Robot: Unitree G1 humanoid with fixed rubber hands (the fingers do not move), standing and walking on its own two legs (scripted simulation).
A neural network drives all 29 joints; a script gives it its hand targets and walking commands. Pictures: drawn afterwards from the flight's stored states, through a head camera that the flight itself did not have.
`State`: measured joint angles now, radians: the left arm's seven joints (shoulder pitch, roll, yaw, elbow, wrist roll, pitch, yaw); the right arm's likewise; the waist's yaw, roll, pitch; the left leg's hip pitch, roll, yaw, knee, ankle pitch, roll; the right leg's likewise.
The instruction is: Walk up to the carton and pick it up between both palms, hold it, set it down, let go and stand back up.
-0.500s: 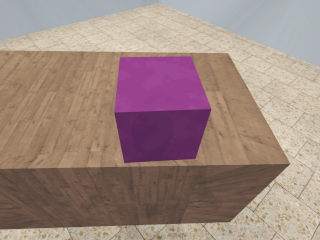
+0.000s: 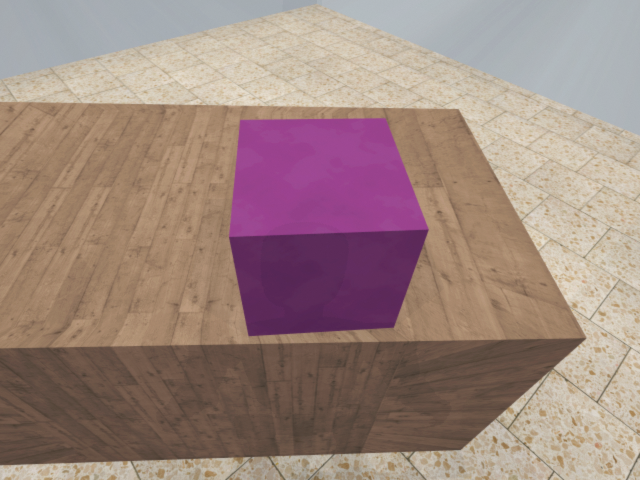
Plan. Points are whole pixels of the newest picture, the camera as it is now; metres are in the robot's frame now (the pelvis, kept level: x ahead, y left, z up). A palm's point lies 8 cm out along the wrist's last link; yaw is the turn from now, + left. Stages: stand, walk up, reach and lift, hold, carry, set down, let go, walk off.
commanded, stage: walk up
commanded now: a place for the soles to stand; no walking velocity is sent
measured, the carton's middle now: (318, 225) +0.51 +0.00 +0.02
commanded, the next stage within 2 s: reach and lift in 0.68 s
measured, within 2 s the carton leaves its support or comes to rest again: neither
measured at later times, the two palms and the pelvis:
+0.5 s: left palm out of the picture +0.07 +0.31 -0.11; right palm out of the picture +0.08 -0.31 -0.11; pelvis +0.00 +0.00 +0.00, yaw +0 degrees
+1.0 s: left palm out of the picture +0.17 +0.27 -0.09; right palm out of the picture +0.15 -0.29 -0.10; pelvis +0.00 +0.00 -0.01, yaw +0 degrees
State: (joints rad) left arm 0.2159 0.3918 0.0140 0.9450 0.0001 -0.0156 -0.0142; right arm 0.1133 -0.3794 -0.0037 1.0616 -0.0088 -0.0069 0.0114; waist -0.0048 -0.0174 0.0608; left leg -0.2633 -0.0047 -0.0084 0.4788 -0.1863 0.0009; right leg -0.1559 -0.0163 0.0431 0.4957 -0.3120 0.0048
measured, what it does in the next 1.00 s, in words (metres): stands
